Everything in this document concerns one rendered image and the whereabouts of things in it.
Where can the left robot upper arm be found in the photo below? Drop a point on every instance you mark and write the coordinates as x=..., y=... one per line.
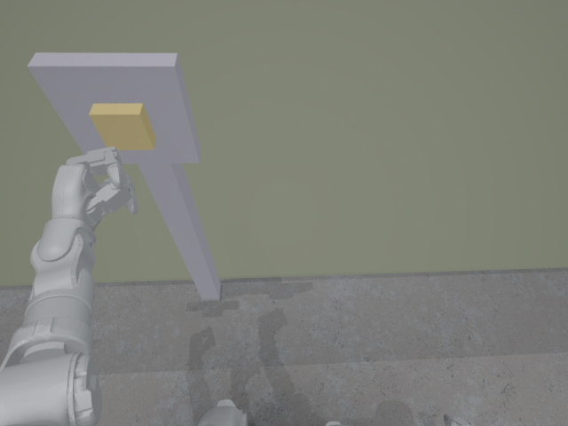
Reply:
x=58, y=391

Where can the left robot thigh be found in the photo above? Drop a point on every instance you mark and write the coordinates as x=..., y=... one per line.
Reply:
x=223, y=416

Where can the robot left hand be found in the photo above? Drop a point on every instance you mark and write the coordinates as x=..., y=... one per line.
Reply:
x=77, y=194

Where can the panel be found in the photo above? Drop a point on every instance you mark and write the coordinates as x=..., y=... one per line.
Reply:
x=73, y=82

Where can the left robot shin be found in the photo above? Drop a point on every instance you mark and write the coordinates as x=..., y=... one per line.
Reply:
x=225, y=402

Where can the robot left forearm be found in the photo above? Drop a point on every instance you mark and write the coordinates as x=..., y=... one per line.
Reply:
x=58, y=316

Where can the button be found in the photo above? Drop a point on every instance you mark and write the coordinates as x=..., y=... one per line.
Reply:
x=125, y=126

